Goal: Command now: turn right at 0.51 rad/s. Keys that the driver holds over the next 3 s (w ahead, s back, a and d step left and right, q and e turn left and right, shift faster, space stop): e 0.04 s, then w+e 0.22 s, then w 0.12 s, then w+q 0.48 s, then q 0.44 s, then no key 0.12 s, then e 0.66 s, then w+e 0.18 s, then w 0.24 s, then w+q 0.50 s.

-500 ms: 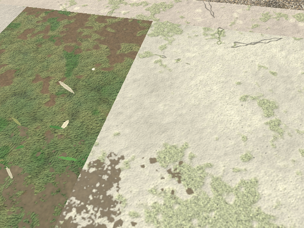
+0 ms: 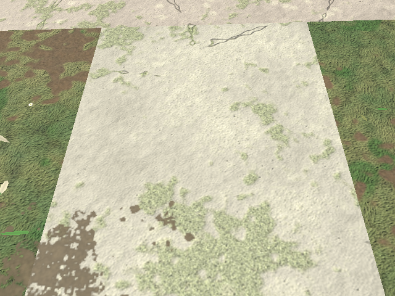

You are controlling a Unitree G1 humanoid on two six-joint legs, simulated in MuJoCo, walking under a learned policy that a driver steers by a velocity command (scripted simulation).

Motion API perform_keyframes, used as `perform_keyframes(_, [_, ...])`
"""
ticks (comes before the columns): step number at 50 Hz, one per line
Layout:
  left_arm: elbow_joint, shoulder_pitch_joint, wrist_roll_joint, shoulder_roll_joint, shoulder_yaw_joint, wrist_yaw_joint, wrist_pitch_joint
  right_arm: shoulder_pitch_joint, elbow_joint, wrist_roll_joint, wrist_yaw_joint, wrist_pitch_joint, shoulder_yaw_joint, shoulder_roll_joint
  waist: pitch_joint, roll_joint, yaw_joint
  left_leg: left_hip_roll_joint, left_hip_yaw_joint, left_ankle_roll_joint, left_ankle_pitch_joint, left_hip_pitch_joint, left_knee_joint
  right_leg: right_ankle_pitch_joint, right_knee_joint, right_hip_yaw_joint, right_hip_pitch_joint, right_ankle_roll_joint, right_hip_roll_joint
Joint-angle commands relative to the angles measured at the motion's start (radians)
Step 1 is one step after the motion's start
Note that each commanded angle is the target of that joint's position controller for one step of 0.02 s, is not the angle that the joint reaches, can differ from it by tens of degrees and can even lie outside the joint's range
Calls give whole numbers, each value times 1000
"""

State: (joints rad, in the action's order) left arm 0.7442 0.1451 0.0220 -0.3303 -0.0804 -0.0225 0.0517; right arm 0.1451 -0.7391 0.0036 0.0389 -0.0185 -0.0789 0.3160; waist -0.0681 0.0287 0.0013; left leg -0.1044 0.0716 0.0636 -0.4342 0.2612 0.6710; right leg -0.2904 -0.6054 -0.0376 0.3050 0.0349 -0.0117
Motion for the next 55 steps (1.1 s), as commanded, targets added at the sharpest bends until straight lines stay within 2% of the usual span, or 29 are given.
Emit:
perform_keyframes(1, [-74,143,-53,-257,-55,5,-37,-60,108,15,4,19,-14,81,231,-245,-85,112,-134,16,-315,366,522,659,264,629,-300,354,418])
perform_keyframes(2, [-76,96,-50,-232,-47,1,-58,-80,107,-11,10,16,-25,115,161,-172,-60,88,-156,0,-232,395,566,524,282,546,-264,322,366])
perform_keyframes(4, [-66,58,2,-160,-31,17,-69,-57,81,-7,12,19,-40,139,115,-114,-32,37,-165,-25,-40,425,468,-22,335,476,-245,213,262])
perform_keyframes(6, [-77,50,-1,-136,-16,33,-69,-67,85,-5,-1,34,-41,129,77,-159,-27,50,-156,-26,92,401,402,-256,411,485,-200,194,215])
perform_keyframes(8, [-82,71,-11,-134,-15,44,-77,-71,83,-7,-13,57,-38,113,74,-156,-30,62,-153,-20,168,395,306,-223,437,471,-221,192,203])
perform_keyframes(11, [-76,106,-9,-147,-20,51,-87,-99,83,-4,-22,84,-30,87,64,-143,-43,81,-153,-3,229,371,130,-144,431,445,-232,192,185])
perform_keyframes(17, [-62,151,-4,-155,-20,42,-90,-139,88,-16,-48,118,-11,66,44,-159,-79,91,-130,9,281,241,-88,-120,401,438,-150,192,181])
perform_keyframes(21, [-49,172,-7,-151,-13,28,-94,-142,95,-31,-59,137,-4,84,26,-167,-87,84,-107,-38,263,175,-150,-129,379,466,-149,191,207])
perform_keyframes(24, [-39,176,-11,-123,-1,20,-93,-59,68,-28,-59,143,-3,92,39,-158,-35,101,-71,-91,271,27,-226,-26,310,422,-132,163,190])
perform_keyframes(25, [-40,173,-18,-102,8,21,-95,17,48,-27,-55,143,-10,108,73,-148,2,96,-98,-117,252,-75,-232,65,232,382,-105,141,162])
perform_keyframes(26, [-55,156,-28,-59,24,23,-101,137,27,-22,-51,145,-21,154,147,-49,53,-6,-247,-174,206,-225,-272,149,4,281,-38,98,96])
perform_keyframes(27, [-103,167,-17,-41,30,28,-121,237,1,-13,-58,139,-54,277,193,225,54,-177,-626,-328,68,-440,-377,3,-300,117,244,18,-46])
perform_keyframes(28, [-116,126,-10,-109,16,34,-137,268,-7,-25,-73,138,-39,210,144,214,78,-247,-830,-379,-84,-470,-457,-246,-467,143,440,-7,-41])
perform_keyframes(29, [-117,92,6,-140,6,27,-149,230,1,-28,-76,138,-19,156,57,137,62,-231,-762,-357,-95,-423,-455,-194,-530,163,513,5,13])
perform_keyframes(30, [-112,68,3,-120,12,21,-158,207,17,-16,-75,133,-11,131,40,87,58,-181,-670,-338,-33,-392,-460,-124,-536,150,516,9,38])
perform_keyframes(32, [-126,24,-27,-103,9,9,-171,185,30,-12,-65,119,-1,108,17,46,42,-120,-551,-315,165,-323,-472,-24,-438,134,490,-7,73])
perform_keyframes(35, [-147,-12,-37,-58,18,0,-172,193,34,-22,-46,104,-3,120,34,76,32,-62,-444,-309,366,-241,-487,40,-273,85,401,-58,52])
perform_keyframes(39, [-179,-143,-27,-12,38,-7,-174,227,21,-26,-21,86,-15,154,22,76,65,-10,-360,-272,452,-101,-467,244,-4,62,236,-97,0])
perform_keyframes(42, [-190,-184,-13,-40,28,-9,-176,271,8,-37,-14,76,-18,155,27,80,69,-33,-409,-247,419,-86,-439,326,79,90,138,-91,-21])
perform_keyframes(45, [-185,-140,-16,-88,4,0,-178,254,11,-36,-9,62,-25,157,36,107,23,-43,-454,-200,546,-141,-331,269,132,107,56,-49,-20])
perform_keyframes(46, [-169,-69,-25,-108,-9,6,-180,232,22,-35,-9,57,-24,147,80,106,-21,-5,-433,-168,667,-141,-231,300,177,91,-49,-22,-21])
perform_keyframes(47, [-155,31,-39,-137,-21,13,-183,215,43,-28,-11,56,-15,118,179,85,-72,53,-406,-129,680,-93,-63,387,183,120,-229,19,41])
perform_keyframes(48, [-145,183,-53,-205,-36,25,-176,219,84,3,-9,56,6,50,354,-72,-114,135,-331,-85,367,65,240,605,111,298,-512,83,247])
perform_keyframes(49, [-130,174,-54,-220,-34,15,-151,434,79,-22,-14,57,27,-9,501,-394,-5,235,-265,-41,-298,324,516,669,143,682,-719,261,499])
perform_keyframes(50, [-157,127,-40,-124,-17,14,-137,426,43,-36,-9,44,1,110,413,-244,-18,142,-276,-22,-222,374,620,545,184,655,-601,234,455])
perform_keyframes(51, [-165,79,-32,-66,-1,18,-128,309,61,-39,-6,32,-15,153,274,-162,-38,114,-227,-9,-154,406,634,560,194,474,-474,198,400])
perform_keyframes(52, [-157,28,-31,-53,6,17,-121,261,70,-31,0,20,-18,148,204,-92,-19,81,-195,4,-106,384,611,620,213,363,-355,183,347])
perform_keyframes(53, [-147,-7,-33,-45,8,15,-117,239,81,-21,2,9,-23,142,156,-96,1,57,-184,12,-75,359,579,644,233,292,-258,180,314])
perform_keyframes(55, [-125,-45,-46,-62,2,17,-122,248,93,-24,-1,-13,-14,90,118,-156,32,42,-143,20,-22,269,520,631,303,182,-113,191,277])
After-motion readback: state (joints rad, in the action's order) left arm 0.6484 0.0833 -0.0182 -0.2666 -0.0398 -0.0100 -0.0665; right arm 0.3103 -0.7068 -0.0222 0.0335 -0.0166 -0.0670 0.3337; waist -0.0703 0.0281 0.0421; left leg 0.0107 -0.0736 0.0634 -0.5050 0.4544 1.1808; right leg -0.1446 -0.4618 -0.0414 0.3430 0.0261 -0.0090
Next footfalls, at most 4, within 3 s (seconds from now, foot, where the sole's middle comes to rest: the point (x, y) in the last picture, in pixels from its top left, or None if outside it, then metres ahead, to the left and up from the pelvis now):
0.52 left None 0.22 0.11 -0.76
0.94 right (263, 280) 0.49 -0.15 -0.76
1.40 left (182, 277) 0.51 0.12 -0.76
1.82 right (254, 278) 0.50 -0.12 -0.76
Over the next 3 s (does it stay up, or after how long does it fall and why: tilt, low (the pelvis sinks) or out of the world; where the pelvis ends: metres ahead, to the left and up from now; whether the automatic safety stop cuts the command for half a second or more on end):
stays up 0.76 -0.11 0.02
